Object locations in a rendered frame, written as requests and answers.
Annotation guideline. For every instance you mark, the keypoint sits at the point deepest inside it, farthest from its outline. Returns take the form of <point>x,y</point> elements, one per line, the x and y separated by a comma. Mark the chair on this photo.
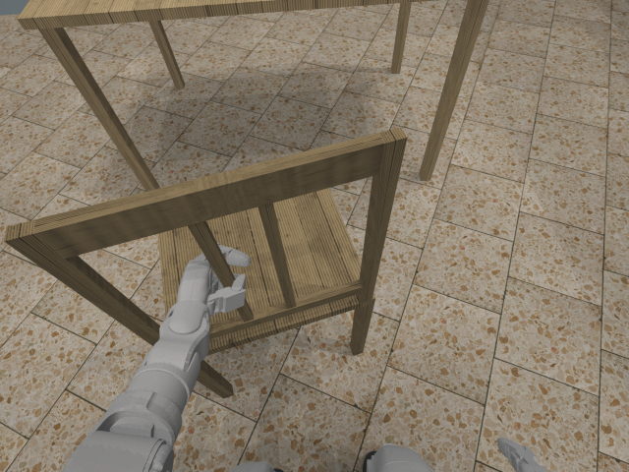
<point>304,267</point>

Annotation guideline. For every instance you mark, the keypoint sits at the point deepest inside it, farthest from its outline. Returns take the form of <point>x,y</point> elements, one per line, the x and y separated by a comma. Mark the left robot upper arm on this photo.
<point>114,452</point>

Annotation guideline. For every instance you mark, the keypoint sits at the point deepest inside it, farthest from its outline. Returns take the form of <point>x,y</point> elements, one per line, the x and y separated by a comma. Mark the right robot hand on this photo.
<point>521,457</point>

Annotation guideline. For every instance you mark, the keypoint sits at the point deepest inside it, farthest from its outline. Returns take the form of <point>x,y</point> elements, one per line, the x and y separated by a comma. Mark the robot left forearm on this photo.
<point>154,401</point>

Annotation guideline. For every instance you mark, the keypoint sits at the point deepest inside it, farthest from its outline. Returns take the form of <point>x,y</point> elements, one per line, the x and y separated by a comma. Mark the left robot hand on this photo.
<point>198,283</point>

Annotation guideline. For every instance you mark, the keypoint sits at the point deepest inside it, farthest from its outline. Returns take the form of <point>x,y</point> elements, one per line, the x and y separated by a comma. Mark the table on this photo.
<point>50,17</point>

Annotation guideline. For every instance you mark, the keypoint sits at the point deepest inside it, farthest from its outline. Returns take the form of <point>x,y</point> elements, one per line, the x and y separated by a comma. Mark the right robot thigh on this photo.
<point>392,458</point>

